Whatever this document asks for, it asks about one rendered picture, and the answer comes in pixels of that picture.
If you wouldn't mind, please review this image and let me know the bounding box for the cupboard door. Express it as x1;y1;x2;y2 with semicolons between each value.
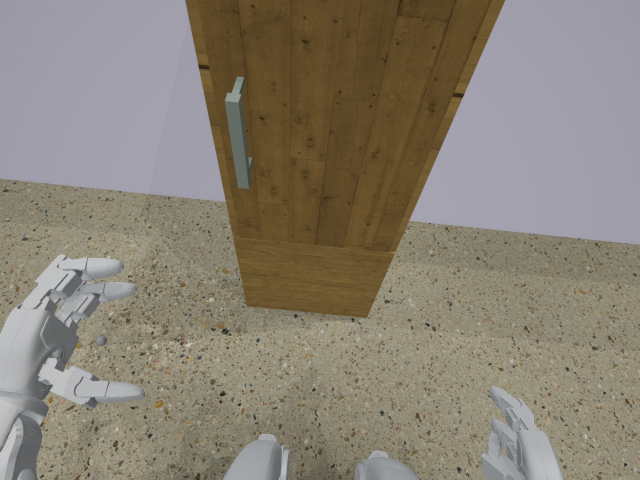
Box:
197;0;492;253

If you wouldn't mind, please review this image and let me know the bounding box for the robot left thigh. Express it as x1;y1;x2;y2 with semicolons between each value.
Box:
223;440;290;480

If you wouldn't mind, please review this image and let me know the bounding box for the left robot hand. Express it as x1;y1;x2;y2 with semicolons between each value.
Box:
0;254;145;410

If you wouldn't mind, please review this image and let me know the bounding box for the right robot hand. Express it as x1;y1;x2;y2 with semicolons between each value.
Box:
482;386;564;480

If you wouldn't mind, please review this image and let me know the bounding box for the handle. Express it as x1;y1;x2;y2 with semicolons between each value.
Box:
225;76;253;189

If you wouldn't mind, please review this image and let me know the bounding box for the left robot forearm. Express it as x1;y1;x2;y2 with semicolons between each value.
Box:
0;392;49;480

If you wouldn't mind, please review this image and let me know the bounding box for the right robot shin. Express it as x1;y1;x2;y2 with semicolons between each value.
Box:
367;451;389;460

